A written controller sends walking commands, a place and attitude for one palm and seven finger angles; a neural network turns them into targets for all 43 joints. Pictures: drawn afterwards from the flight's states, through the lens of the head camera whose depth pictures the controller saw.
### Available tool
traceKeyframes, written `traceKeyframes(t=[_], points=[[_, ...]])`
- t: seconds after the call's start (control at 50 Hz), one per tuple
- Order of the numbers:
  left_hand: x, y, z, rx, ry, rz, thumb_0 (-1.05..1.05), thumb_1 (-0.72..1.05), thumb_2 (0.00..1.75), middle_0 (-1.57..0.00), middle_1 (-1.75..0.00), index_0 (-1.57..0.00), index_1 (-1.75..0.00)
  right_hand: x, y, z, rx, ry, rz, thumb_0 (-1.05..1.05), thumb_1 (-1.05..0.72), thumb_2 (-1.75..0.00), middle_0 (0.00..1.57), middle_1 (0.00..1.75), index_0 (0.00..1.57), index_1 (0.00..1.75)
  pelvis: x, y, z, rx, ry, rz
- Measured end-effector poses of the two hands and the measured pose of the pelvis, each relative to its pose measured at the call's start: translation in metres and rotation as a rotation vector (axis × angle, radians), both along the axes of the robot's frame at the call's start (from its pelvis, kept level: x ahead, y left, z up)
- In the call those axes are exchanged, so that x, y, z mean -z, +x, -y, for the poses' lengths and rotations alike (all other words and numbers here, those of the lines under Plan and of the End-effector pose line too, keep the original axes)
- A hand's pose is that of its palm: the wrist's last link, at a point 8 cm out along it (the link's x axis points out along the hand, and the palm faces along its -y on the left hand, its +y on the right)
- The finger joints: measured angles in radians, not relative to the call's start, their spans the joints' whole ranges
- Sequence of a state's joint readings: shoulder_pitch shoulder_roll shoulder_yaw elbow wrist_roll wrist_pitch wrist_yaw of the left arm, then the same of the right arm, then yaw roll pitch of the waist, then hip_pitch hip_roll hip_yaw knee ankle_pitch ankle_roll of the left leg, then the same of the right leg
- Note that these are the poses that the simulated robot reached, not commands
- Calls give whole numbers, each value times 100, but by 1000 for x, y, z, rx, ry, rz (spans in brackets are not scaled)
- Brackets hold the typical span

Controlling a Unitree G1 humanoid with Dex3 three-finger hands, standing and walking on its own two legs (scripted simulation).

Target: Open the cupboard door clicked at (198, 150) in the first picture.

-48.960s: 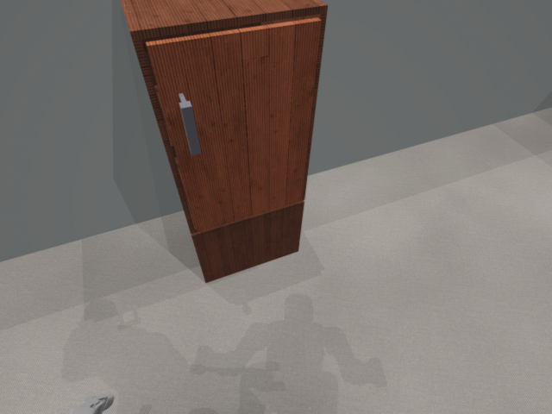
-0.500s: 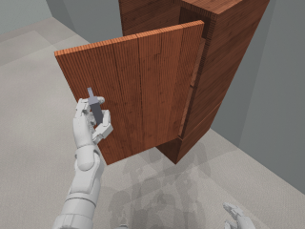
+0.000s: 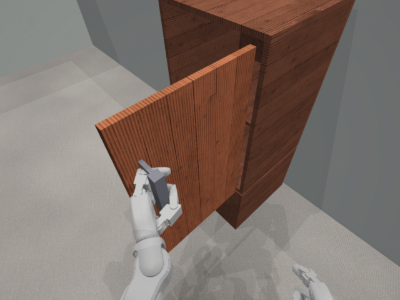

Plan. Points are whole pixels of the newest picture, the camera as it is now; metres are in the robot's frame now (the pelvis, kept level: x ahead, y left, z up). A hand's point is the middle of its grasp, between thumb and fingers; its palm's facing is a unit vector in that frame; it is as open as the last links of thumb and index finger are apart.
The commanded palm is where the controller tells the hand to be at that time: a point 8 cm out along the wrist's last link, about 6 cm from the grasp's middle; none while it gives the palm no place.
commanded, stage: open thumb and fingers to let go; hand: left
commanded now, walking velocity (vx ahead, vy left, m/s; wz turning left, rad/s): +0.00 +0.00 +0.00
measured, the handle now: (154, 187) +0.33 +0.10 +0.06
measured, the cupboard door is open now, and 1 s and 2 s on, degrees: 91 89 92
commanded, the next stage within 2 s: slide the hand sideways off the handle in 0.82 s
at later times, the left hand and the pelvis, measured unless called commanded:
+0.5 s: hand (167, 206) +0.29 +0.07 +0.06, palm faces +0.31 -0.95 +0.01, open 12.1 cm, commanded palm +0.25 +0.12 +0.06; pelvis +0.00 +0.01 +0.00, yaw +0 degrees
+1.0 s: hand (168, 212) +0.27 +0.07 +0.06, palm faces +0.15 -0.99 -0.04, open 15.7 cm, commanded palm +0.24 +0.12 +0.06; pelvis -0.02 +0.02 -0.01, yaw +0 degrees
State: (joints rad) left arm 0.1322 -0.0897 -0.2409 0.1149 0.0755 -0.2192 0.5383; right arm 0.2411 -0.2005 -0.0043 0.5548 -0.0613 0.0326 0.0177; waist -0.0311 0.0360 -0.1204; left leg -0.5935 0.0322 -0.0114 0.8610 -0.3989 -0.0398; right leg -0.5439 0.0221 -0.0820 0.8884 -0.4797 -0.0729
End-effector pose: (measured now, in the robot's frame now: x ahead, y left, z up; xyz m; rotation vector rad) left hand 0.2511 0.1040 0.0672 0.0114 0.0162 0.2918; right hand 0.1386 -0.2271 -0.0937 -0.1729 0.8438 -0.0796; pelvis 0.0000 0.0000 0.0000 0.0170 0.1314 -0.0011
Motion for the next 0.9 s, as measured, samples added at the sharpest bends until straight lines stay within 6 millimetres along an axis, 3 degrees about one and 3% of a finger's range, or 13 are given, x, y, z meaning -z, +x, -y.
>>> traceKeyframes(t=[0.22, 0.54, 0.68, 0.9], points=[[3, 7, -3, -39, -7, -2, 0, 53, 73, -36, -132, -38, -131, 2, 18, -3, -32, -5, 16, 1, -91, -90, 20, 30, 19, 30, 1, -3, 4, -12, 5, -10], [5, -3, -14, -14, -23, 12, 0, -30, 38, -32, -120, -35, -119, 0, 14, -19, -34, -2, 30, 1, -91, -90, 20, 30, 20, 30, 4, -6, -9, -6, -6, -5], [5, -3, -15, 5, -17, 15, -1, -45, 32, -29, -98, -30, -97, 1, 6, -24, -20, -6, 33, 1, -91, -90, 20, 30, 20, 30, 7, -11, -17, 1, -14, -3], [5, -3, -9, 33, 0, 15, -1, -50, 30, -25, -54, -25, -53, 4, -2, -35, -28, 5, 38, 1, -91, -90, 20, 30, 20, 30, 10, -20, -23, 2, -22, 6]])
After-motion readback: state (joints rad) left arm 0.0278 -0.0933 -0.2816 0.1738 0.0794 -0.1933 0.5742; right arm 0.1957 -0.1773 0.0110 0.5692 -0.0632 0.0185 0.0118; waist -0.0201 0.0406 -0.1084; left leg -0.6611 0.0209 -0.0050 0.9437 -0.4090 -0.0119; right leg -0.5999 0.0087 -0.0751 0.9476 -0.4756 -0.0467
